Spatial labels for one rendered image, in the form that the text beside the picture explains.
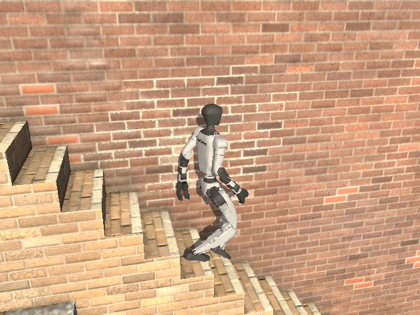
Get stairs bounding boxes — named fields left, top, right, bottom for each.
left=0, top=120, right=332, bottom=315

